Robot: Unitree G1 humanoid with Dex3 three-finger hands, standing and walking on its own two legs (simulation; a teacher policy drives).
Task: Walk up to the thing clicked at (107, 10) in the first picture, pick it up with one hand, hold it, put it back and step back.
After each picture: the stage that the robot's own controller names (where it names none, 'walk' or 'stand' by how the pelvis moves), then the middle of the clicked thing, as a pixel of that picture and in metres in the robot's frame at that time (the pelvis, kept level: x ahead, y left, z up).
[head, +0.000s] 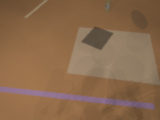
stand; (108, 3) +2.10 -0.33 -0.65
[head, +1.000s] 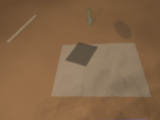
walk; (89, 17) +1.98 +0.09 -0.62
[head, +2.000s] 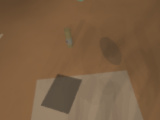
walk; (68, 38) +1.38 +0.28 -0.64
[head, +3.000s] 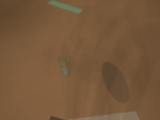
walk; (64, 67) +0.93 +0.26 -0.65
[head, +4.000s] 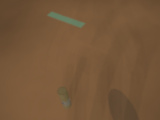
walk; (65, 98) +0.61 +0.24 -0.64
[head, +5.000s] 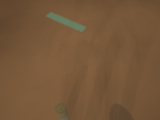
stand; (63, 114) +0.46 +0.21 -0.64
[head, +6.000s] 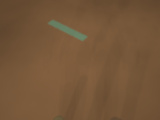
stand; out of the picture +0.41 +0.20 -0.66
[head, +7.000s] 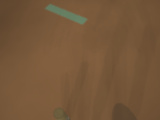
walk; (62, 117) +0.37 +0.24 -0.64
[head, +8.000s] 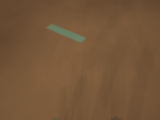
walk; out of the picture +0.40 +0.27 -0.63
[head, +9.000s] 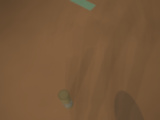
stand; (66, 100) +0.44 +0.20 -0.62
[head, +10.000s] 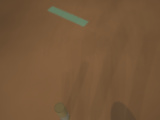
walk; (62, 113) +0.43 +0.23 -0.64
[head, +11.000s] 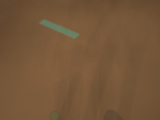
stand; out of the picture +0.44 +0.22 -0.65
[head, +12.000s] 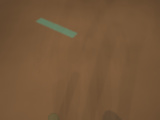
stand; out of the picture +0.42 +0.22 -0.66
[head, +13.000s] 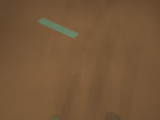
stand; out of the picture +0.40 +0.21 -0.66
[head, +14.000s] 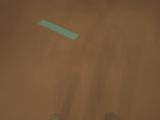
go down; out of the picture +0.42 +0.21 -0.66
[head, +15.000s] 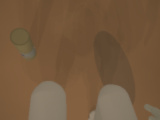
go down; (25, 47) +0.47 +0.26 -0.31
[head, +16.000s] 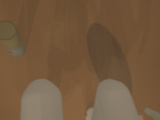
approach; (13, 42) +0.47 +0.29 -0.26
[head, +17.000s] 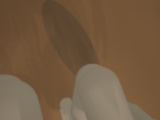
close in; out of the picture +0.45 +0.34 -0.16
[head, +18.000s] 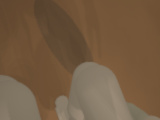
close; out of the picture +0.45 +0.34 -0.16
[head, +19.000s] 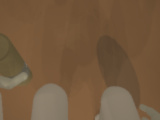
lift; (11, 65) +0.35 +0.25 -0.03
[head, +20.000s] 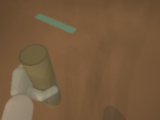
hold; (44, 81) +0.32 +0.14 +0.08
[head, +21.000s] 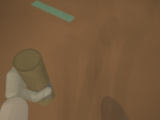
hold; (38, 82) +0.33 +0.17 +0.03
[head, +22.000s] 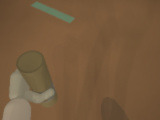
hold; (41, 83) +0.33 +0.16 +0.03
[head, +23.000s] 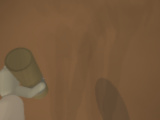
crouch; (31, 78) +0.35 +0.18 -0.03
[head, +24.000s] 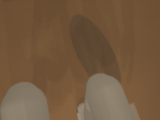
lower; out of the picture +0.47 +0.29 -0.08
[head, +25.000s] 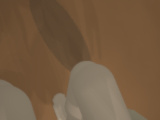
lower; out of the picture +0.44 +0.34 -0.17
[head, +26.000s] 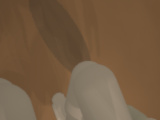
lower; out of the picture +0.44 +0.35 -0.17
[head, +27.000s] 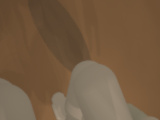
lower; out of the picture +0.44 +0.35 -0.17
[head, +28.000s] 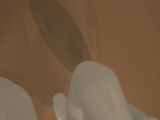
lower; out of the picture +0.43 +0.34 -0.16
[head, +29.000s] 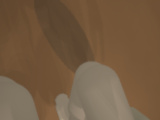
open; out of the picture +0.44 +0.34 -0.16
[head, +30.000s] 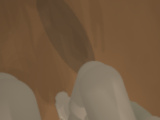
rise; out of the picture +0.43 +0.33 -0.17
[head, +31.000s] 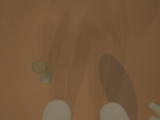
walk; (43, 73) +0.46 +0.24 -0.43
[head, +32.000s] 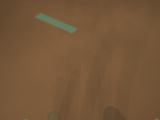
stand; out of the picture +0.41 +0.20 -0.59
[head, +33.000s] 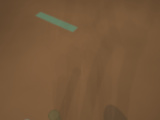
stand; out of the picture +0.42 +0.20 -0.60
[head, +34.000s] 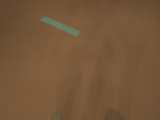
stand; out of the picture +0.43 +0.20 -0.63
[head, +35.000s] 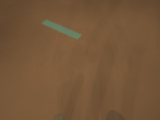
stand; out of the picture +0.43 +0.19 -0.66
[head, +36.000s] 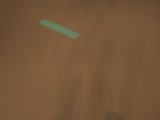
stand; out of the picture +0.41 +0.20 -0.66
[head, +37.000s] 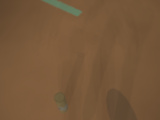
walk; (61, 103) +0.46 +0.19 -0.63
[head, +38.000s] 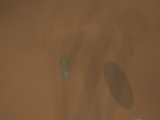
walk; (65, 68) +0.73 +0.15 -0.63
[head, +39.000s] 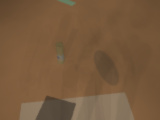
stand; (60, 53) +1.06 +0.25 -0.63
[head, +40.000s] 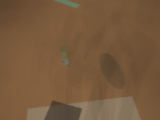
stand; (65, 57) +1.03 +0.21 -0.64
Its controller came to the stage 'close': yes
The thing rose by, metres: 0.69
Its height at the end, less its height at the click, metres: +0.00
